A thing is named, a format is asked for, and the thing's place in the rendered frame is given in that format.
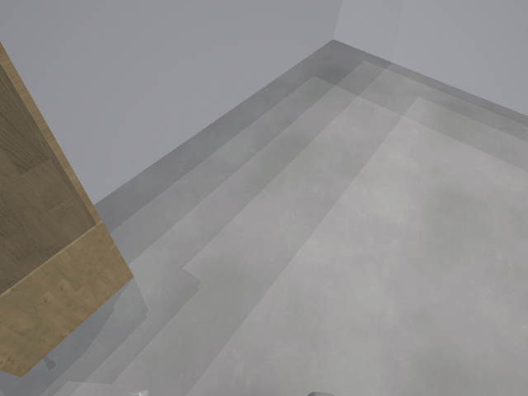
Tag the cupboard door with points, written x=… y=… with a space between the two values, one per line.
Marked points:
x=41 y=212

